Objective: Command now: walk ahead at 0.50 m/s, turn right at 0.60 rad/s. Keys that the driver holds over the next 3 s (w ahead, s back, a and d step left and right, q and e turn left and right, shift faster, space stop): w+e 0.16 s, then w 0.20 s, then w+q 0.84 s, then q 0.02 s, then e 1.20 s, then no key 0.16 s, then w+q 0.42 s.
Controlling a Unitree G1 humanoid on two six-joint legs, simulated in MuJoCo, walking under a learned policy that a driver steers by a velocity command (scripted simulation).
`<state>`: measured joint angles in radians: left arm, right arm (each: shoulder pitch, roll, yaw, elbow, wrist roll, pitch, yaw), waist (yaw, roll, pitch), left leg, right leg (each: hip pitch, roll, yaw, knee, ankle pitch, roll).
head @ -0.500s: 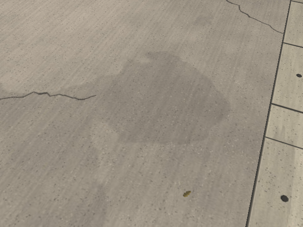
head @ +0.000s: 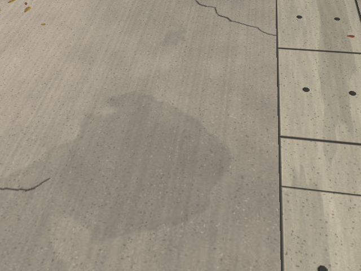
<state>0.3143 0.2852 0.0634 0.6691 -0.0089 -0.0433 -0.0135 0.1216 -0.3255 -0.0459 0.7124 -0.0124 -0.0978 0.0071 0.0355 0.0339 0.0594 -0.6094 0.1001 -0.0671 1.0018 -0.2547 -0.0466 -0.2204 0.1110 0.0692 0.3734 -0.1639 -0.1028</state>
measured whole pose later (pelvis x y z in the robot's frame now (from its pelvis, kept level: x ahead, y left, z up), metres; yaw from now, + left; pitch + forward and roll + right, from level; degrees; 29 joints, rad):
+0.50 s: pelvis +0.29 +0.05 +0.00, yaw -9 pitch +1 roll +1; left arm 0.19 0.29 0.05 0.69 0.00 -0.06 0.00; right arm 0.35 -0.27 -0.05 0.81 0.01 -0.08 0.02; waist -0.06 -0.03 0.03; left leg -0.18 -0.06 -0.02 0.34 -0.18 0.05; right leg -0.56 -0.05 0.05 0.93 -0.28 0.00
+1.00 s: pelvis +0.54 -0.03 +0.00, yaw +6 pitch +1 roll -2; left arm 0.31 0.28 0.07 0.82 0.01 -0.09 0.00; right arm 0.20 -0.33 -0.07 0.69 0.02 -0.02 0.01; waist 0.06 0.06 0.02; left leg -0.67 0.10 -0.05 0.94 -0.14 -0.02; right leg -0.06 0.02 -0.13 0.26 -0.22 -0.02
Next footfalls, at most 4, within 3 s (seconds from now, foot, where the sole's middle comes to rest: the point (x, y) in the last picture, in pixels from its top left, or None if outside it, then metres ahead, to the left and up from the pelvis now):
0.26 left None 0.34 0.14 -0.78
0.72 right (242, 248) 0.54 -0.14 -0.78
1.20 left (167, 185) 0.80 0.15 -0.78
1.72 right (210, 154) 0.95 -0.03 -0.78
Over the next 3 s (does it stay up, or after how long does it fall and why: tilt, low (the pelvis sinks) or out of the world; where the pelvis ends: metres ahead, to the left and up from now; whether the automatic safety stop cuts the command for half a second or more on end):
stays up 0.97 0.04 0.00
